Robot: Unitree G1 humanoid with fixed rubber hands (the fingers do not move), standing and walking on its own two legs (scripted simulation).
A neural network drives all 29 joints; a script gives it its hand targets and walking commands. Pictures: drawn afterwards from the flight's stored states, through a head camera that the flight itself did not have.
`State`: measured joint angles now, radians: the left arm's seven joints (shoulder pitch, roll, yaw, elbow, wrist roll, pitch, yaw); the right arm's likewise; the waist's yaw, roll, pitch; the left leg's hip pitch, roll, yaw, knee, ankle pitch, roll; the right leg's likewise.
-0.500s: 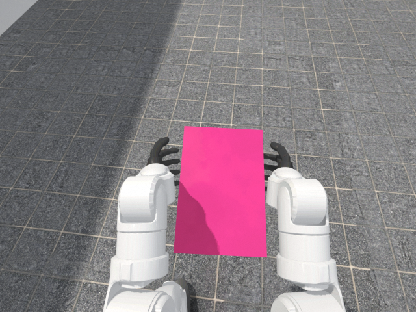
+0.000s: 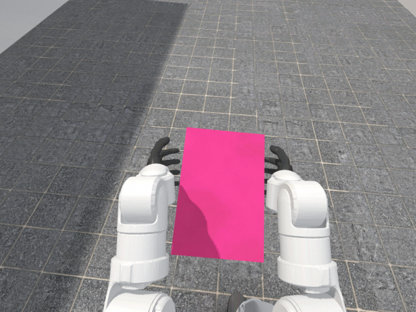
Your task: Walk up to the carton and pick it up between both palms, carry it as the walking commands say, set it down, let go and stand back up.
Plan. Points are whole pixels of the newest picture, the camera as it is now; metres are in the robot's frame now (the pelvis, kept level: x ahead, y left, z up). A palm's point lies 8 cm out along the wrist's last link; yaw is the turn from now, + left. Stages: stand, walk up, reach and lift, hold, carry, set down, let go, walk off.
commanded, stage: carry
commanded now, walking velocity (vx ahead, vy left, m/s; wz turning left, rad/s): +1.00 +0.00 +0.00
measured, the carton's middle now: (216, 200) +0.33 +0.00 +0.01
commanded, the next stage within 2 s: none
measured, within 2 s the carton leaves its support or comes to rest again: neither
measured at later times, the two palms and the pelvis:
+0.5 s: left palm (179, 46) +0.80 +0.10 +0.11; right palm (252, 50) +0.78 -0.12 +0.10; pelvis +0.47 +0.01 +0.01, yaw -3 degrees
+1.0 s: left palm out of the picture +1.26 +0.08 +0.09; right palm out of the picture +1.27 -0.14 +0.08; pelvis +0.96 -0.05 +0.02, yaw +3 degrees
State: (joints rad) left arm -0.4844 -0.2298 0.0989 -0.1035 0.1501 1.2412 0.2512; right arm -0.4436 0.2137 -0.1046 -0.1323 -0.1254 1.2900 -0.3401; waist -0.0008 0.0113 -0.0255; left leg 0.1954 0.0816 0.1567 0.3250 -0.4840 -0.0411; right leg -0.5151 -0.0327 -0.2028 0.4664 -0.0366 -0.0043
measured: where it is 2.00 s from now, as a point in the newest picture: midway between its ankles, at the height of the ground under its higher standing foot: (209, 80)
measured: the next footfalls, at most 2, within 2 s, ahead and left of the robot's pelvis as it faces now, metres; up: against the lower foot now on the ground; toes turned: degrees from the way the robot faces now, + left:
left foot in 0.42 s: +0.60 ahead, +0.09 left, +0.00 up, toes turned +10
right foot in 0.84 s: +1.01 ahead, -0.14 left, +0.00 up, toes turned -9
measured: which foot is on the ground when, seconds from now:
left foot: down 0.00-0.02, up 0.04-0.40, down 0.42-0.86, up 0.88-1.00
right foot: down 0.00-0.42, up 0.44-0.82, down 0.84-1.00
